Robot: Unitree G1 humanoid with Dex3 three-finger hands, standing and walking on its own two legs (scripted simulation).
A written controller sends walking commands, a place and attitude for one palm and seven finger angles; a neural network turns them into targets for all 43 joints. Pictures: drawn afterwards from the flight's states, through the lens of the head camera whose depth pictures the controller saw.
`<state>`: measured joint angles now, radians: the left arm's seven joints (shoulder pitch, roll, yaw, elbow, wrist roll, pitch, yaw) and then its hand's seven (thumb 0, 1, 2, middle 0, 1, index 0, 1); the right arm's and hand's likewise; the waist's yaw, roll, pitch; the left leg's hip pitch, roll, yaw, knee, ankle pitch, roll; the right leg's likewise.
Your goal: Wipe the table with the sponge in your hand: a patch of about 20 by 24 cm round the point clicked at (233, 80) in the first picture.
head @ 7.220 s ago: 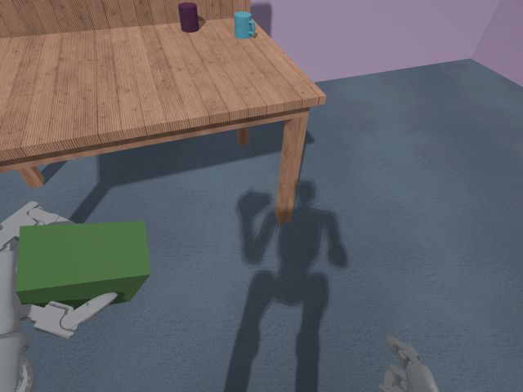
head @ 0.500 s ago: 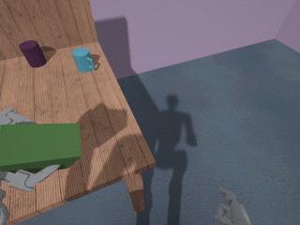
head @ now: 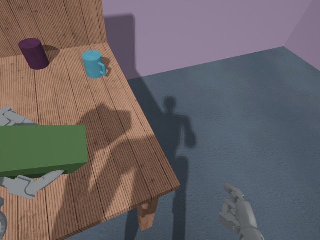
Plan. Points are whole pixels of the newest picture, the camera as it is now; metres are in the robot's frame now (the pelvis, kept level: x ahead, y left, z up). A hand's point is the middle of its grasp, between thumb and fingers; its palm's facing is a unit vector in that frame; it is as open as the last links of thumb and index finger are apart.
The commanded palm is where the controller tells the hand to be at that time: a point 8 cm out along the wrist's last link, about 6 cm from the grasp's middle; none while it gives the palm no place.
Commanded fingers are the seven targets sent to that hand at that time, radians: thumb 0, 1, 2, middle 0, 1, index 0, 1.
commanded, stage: come to a stop and stand still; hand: left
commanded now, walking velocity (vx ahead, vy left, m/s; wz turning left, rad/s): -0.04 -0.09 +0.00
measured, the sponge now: (55, 153) +0.23 +0.22 +0.16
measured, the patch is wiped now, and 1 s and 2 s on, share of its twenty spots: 0.00 0.00 0.00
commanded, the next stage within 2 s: look again from close up in 0.82 s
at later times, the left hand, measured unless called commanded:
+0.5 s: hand (31, 153) +0.23 +0.26 +0.15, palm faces +0.28 -0.88 -0.38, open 9.9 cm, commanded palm +0.16 +0.30 +0.18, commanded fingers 0.00 0.10 1.30 -1.20 -1.60 -1.20 -1.60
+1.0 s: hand (14, 147) +0.23 +0.29 +0.16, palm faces +0.38 -0.85 -0.36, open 9.9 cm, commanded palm +0.17 +0.32 +0.18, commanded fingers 0.00 0.10 1.30 -1.20 -1.60 -1.20 -1.60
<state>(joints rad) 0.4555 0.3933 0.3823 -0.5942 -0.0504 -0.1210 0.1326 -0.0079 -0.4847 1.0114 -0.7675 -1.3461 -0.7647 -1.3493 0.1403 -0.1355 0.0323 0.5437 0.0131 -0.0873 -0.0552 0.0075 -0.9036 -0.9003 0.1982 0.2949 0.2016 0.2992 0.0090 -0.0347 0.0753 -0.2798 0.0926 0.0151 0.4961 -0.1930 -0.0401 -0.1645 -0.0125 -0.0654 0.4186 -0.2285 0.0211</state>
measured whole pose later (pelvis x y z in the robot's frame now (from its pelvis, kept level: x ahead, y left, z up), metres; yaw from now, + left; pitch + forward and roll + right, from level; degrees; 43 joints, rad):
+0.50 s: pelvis +0.00 +0.03 +0.00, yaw -1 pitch -1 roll -1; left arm 0.43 0.40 0.34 -0.49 -0.04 -0.22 0.08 -0.01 -0.48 1.01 -0.77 -1.35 -0.76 -1.35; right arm 0.24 -0.22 -0.02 0.59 0.02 -0.14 -0.04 0.01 -0.90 -0.90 0.20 0.30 0.20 0.30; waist -0.01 -0.05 0.06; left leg -0.29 0.05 0.06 0.50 -0.20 0.00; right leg -0.20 -0.06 -0.02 0.44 -0.23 0.05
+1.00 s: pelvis +0.01 +0.03 +0.00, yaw +1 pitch -1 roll -2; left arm 0.41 0.38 0.36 -0.51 -0.02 -0.20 0.10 -0.01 -0.48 1.02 -0.77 -1.35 -0.76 -1.35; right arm 0.16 -0.15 0.03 0.58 0.01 -0.14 -0.03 0.01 -0.90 -0.90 0.20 0.30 0.21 0.30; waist 0.03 -0.05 0.07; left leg -0.28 0.04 0.03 0.51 -0.22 0.01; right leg -0.14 -0.07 -0.05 0.39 -0.23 0.07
